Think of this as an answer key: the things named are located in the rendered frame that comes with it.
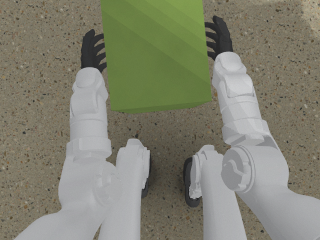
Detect robot right foot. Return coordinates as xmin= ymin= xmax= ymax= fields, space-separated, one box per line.
xmin=183 ymin=157 xmax=200 ymax=208

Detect robot right upper arm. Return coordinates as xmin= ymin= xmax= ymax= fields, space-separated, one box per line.
xmin=221 ymin=145 xmax=320 ymax=240

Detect robot left upper arm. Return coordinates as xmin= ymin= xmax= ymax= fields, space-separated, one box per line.
xmin=14 ymin=160 xmax=123 ymax=240

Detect robot left foot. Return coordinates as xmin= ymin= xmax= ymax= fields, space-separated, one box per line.
xmin=141 ymin=153 xmax=152 ymax=199

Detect right robot hand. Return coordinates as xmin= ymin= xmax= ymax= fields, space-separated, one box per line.
xmin=204 ymin=15 xmax=234 ymax=61

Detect right robot forearm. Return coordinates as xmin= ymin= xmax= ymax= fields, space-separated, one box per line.
xmin=212 ymin=51 xmax=289 ymax=173

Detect robot foot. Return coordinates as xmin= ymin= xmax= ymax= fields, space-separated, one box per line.
xmin=183 ymin=157 xmax=200 ymax=208
xmin=141 ymin=153 xmax=152 ymax=199

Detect carton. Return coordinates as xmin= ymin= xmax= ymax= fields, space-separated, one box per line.
xmin=100 ymin=0 xmax=212 ymax=114

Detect left robot hand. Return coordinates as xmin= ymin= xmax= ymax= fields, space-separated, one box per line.
xmin=80 ymin=29 xmax=107 ymax=73

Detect left robot forearm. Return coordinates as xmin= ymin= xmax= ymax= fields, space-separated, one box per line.
xmin=58 ymin=67 xmax=112 ymax=200

